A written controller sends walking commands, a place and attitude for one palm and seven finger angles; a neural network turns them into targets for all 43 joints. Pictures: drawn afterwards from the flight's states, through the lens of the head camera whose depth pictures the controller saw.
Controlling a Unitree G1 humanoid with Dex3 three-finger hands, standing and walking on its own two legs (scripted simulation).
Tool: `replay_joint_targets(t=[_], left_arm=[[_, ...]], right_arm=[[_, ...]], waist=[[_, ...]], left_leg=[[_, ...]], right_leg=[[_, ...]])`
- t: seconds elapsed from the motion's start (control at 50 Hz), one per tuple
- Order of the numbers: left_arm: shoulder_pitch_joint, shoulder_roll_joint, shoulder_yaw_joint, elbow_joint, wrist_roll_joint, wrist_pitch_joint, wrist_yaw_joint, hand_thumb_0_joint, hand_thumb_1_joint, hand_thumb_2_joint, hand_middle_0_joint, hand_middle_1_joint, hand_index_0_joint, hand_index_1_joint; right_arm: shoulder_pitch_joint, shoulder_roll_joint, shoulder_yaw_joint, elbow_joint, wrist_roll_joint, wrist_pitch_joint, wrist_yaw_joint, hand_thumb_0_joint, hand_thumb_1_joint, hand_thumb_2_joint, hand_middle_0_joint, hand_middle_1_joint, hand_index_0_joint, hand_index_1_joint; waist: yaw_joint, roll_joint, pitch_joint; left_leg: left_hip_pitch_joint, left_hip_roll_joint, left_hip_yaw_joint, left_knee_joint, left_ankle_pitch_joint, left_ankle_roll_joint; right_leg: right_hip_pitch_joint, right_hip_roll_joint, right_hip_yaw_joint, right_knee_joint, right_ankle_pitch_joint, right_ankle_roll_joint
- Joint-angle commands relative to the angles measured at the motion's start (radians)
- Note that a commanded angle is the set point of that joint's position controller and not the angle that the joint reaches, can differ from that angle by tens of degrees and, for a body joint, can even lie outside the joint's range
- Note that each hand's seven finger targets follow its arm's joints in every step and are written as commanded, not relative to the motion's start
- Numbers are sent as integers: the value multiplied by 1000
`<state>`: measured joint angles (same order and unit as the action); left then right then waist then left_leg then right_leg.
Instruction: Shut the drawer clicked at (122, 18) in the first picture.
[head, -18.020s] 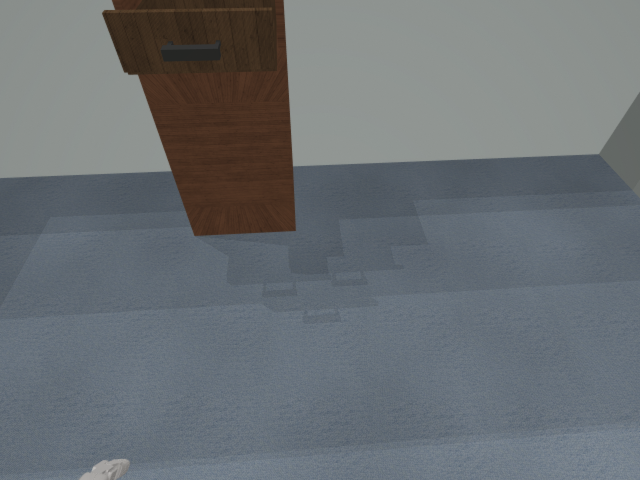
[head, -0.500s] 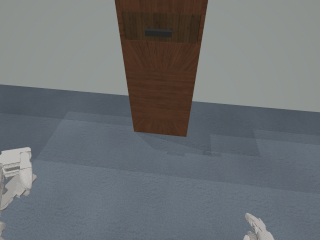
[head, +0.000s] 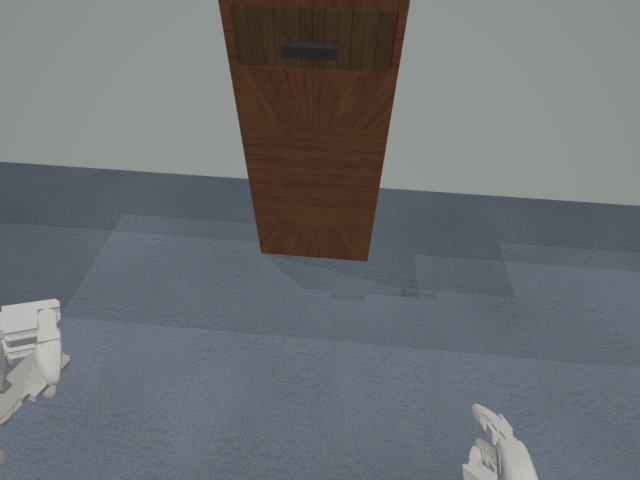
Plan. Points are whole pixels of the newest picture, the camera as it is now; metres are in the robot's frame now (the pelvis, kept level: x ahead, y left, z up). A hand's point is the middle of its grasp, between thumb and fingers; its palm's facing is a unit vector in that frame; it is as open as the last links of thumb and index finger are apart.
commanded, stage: stop stepping back and stand still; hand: left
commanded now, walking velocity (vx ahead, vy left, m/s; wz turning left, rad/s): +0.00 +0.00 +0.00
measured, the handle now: (310, 47) +1.01 +0.08 +0.08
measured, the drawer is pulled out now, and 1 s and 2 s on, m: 0.00 0.00 0.00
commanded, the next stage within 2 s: let the arm hang, fingers relaxed in 0.22 s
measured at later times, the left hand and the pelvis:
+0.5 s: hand (136, 470) +0.15 +0.25 -0.09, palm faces +0.01 -0.91 -0.41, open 3.0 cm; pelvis -0.02 +0.01 -0.01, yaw +0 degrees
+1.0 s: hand out of the picture -0.01 +0.22 -0.16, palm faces -0.01 -0.95 -0.30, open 6.3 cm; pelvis -0.01 +0.00 +0.00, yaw +0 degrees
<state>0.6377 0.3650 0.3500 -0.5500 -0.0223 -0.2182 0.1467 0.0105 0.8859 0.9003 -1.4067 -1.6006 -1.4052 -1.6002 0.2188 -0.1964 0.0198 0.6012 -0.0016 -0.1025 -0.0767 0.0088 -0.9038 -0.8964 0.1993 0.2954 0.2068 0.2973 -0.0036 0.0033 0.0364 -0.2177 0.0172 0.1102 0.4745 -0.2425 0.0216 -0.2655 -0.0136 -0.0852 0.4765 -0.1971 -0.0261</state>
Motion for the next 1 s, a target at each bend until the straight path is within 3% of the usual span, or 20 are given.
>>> replay_joint_targets(t=[0.0, 0.28, 0.3, 0.32, 0.34, 0.36, 0.42, 0.46, 0.5, 0.64, 0.7, 0.74, 0.78, 0.9, 0.98], left_arm=[[-1, 140, 107, -191, -11, -59, 24, 0, 900, 900, -1400, -1600, -1400, -1600], [-27, 143, 108, -195, -7, -57, 27, 0, 900, 900, -1400, -1600, -1400, -1600], [-181, 75, -246, 656, 77, 99, -123, 0, 900, 900, -1400, -1600, -1400, -1600], [-171, 50, -220, 675, 54, 180, -142, 0, 900, 900, -1360, -1557, -1360, -1557], [-206, 25, -231, 702, 53, 195, -144, 0, 900, 900, -1320, -1513, -1320, -1513], [-250, 25, -242, 747, 58, 197, -144, 0, 900, 900, -1280, -1470, -1280, -1470], [-335, 52, -259, 935, 60, 210, -143, 0, 900, 900, -1160, -1340, -1160, -1340], [-381, 61, -277, 1077, 58, 215, -139, 0, 900, 900, -1080, -1253, -1080, -1253], [-408, 46, -301, 1207, 52, 222, -136, 0, 900, 900, -1000, -1167, -1000, -1167], [-399, 33, -305, 1487, 42, 206, -130, 0, 900, 900, -720, -863, -720, -863], [-406, 37, -308, 1545, 39, 204, -130, 0, 900, 900, -600, -733, -600, -733], [-407, 35, -309, 1578, 37, 205, -129, 0, 900, 900, -520, -647, -520, -647], [-404, 35, -310, 1606, 37, 205, -127, 0, 900, 900, -440, -560, -440, -560], [-408, 29, -310, 1649, 34, 205, -123, 0, 900, 900, -200, -300, -200, -300], [-419, 25, -308, 1657, 37, 206, -120, 0, 900, 900, -200, -300, -200, -300]], right_arm=[[-86, -120, -48, -153, 3, -56, -7, 0, -900, -900, 200, 300, 200, 300], [-93, -121, -52, -158, 0, -51, -13, 0, -900, -900, 200, 300, 200, 300], [-137, -334, -113, 107, 3, -85, 94, 0, -900, -900, 200, 300, 200, 300], [-53, -265, -105, 87, 14, -13, 95, 0, -900, -900, 200, 300, 200, 300], [-38, -239, -91, 88, 5, 12, 92, 0, -900, -900, 200, 300, 200, 300], [-38, -238, -86, 83, -3, 25, 90, 0, -900, -900, 200, 300, 200, 300], [-59, -253, -72, 112, -19, 55, 85, 0, -900, -900, 200, 300, 200, 300], [-59, -240, -68, 148, -21, 76, 86, 0, -900, -900, 200, 300, 200, 300], [-53, -202, -50, 197, -25, 91, 86, 0, -900, -900, 200, 300, 200, 300], [12, -168, -49, 342, -23, 103, 73, 0, -900, -900, 200, 300, 200, 300], [61, -164, -53, 392, -20, 109, 70, 0, -900, -900, 200, 300, 200, 300], [89, -159, -55, 424, -19, 110, 67, 0, -900, -900, 200, 300, 200, 300], [110, -151, -57, 444, -17, 110, 65, 0, -900, -900, 200, 300, 200, 300], [130, -143, -55, 485, -16, 105, 59, 0, -900, -900, 200, 300, 200, 300], [124, -136, -56, 496, -17, 102, 59, 0, -900, -900, 200, 300, 200, 300]], waist=[[5, 34, -98], [2, 32, -99], [-48, 47, -1], [-34, 59, -97], [-29, 33, -114], [-23, -36, -110], [-5, -144, -77], [-5, -114, -67], [-4, -13, -43], [1, 107, -46], [-5, 33, -21], [-7, 39, -3], [-7, -2, 1], [-4, -7, 21], [-2, -22, 35]], left_leg=[[-58, 95, -129, -125, 61, 0], [-65, 84, -125, -132, 4, 0], [-116, 108, -143, 52, 211, 18], [-54, 111, -128, 21, 245, 3], [-78, 128, -155, 5, 182, 22], [-96, 135, -177, -13, 183, 34], [-129, 117, -188, -37, 91, 46], [-98, 91, -171, -44, 55, 34], [-92, 86, -159, -85, -13, 25], [-48, 84, -138, -150, -129, 17], [-29, 86, -133, -146, -121, 18], [-28, 91, -135, -158, -130, 19], [-16, 92, -131, -155, -107, 22], [-12, 101, -133, -176, -74, 22], [-19, 102, -133, -190, -71, 21]], right_leg=[[99, -60, 117, -62, 101, 17], [93, -60, 134, -92, 71, 16], [-68, -127, 77, 47, 220, 0], [-59, -113, 124, 21, 154, -8], [-66, -92, 93, 44, 45, -9], [-51, -72, 92, 62, 29, -13], [-1, -84, 121, 20, 4, -26], [-4, -107, 152, -20, -9, -42], [-6, -107, 161, -57, -74, -37], [39, -103, 168, -163, -147, -41], [24, -109, 163, -197, -176, -43], [12, -107, 159, -204, -192, -43], [15, -108, 151, -208, -184, -43], [26, -107, 140, -197, -145, -41], [34, -107, 138, -194, -132, -37]])
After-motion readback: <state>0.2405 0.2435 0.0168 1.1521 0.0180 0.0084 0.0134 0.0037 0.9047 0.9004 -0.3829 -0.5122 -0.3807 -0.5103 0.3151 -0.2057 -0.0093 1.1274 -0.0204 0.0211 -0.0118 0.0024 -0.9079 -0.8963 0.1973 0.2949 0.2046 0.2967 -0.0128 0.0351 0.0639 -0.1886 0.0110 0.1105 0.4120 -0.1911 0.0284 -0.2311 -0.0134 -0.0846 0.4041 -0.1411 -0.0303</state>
